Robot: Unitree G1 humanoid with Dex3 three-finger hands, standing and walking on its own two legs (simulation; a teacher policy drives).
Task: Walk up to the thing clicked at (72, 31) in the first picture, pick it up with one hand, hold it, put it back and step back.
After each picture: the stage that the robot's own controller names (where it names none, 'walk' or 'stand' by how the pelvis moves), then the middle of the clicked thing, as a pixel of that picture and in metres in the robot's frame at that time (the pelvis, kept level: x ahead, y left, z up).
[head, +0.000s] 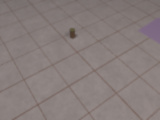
stand; (72, 33) +1.50 +0.10 -0.72
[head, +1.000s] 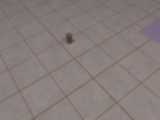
walk; (69, 38) +1.37 +0.22 -0.72
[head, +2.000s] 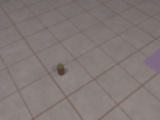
walk; (60, 69) +0.91 +0.23 -0.71
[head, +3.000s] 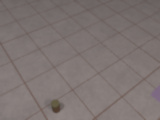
walk; (55, 106) +0.56 +0.20 -0.70
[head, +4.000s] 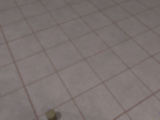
stand; (51, 116) +0.45 +0.22 -0.69
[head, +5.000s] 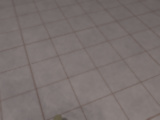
stand; out of the picture +0.46 +0.18 -0.72
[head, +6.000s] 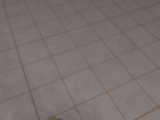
stand; out of the picture +0.44 +0.22 -0.72
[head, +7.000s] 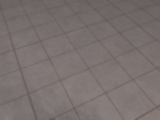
stand; out of the picture +0.43 +0.24 -0.72
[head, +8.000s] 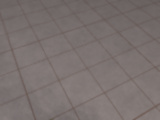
stand; out of the picture +0.42 +0.24 -0.72
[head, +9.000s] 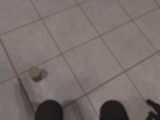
go down; (35, 74) +0.46 +0.24 -0.48
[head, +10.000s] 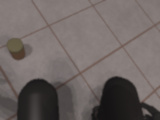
go down; (16, 49) +0.49 +0.26 -0.30
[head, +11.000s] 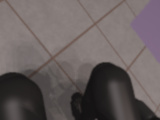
close in; out of the picture +0.47 +0.30 -0.24
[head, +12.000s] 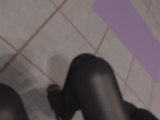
close; out of the picture +0.46 +0.33 -0.22
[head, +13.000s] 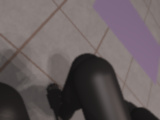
lift; out of the picture +0.45 +0.32 -0.23
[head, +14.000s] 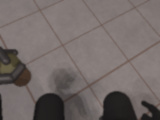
lift; (15, 71) +0.36 +0.23 -0.05
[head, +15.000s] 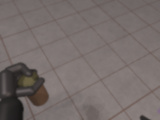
hold; (34, 89) +0.32 +0.17 -0.01
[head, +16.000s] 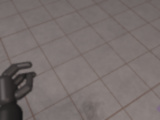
hold; out of the picture +0.20 +0.00 -0.70
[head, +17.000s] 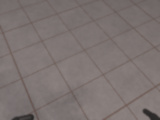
crouch; out of the picture +0.23 -0.22 -0.67
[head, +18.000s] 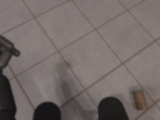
crouch; (140, 99) +0.29 -0.39 -0.51
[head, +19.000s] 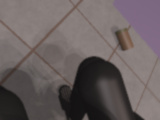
lower; (124, 39) +0.47 -0.51 -0.26
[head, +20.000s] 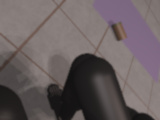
lower; (119, 31) +0.58 -0.66 -0.25
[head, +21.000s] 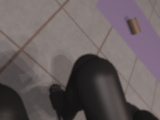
lower; (134, 26) +0.63 -0.82 -0.25
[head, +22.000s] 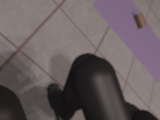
lower; (140, 20) +0.70 -0.98 -0.25
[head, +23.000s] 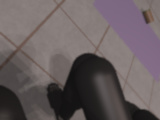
lower; (148, 16) +0.76 -1.14 -0.26
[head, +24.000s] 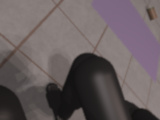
withdraw; (152, 13) +0.82 -1.30 -0.26
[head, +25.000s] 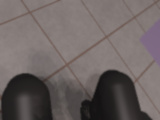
stand; out of the picture +0.74 -1.53 -0.29
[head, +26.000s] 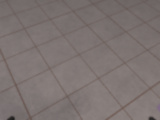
stand; out of the picture +0.34 -1.77 -0.66
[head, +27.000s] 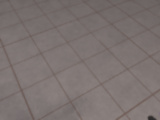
stand; out of the picture +0.35 -1.93 -0.69
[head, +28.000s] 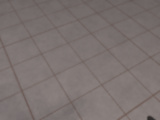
stand; out of the picture +0.36 -2.09 -0.69
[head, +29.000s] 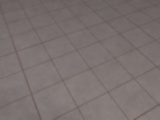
stand; out of the picture +0.32 -2.27 -0.75
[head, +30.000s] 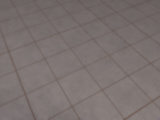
stand; out of the picture +0.37 -2.40 -0.75
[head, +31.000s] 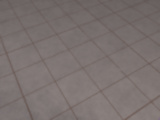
walk; out of the picture +0.38 -2.55 -0.75
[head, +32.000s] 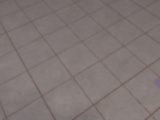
walk; out of the picture +0.78 -2.69 -0.72
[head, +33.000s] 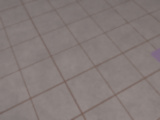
walk; out of the picture +0.83 -2.91 -0.72
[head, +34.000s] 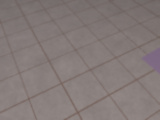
stand; out of the picture +0.95 -3.04 -0.72
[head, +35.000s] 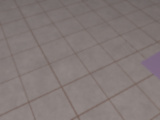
stand; out of the picture +0.93 -3.21 -0.75
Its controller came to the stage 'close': yes
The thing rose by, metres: 0.69
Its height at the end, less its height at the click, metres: -0.02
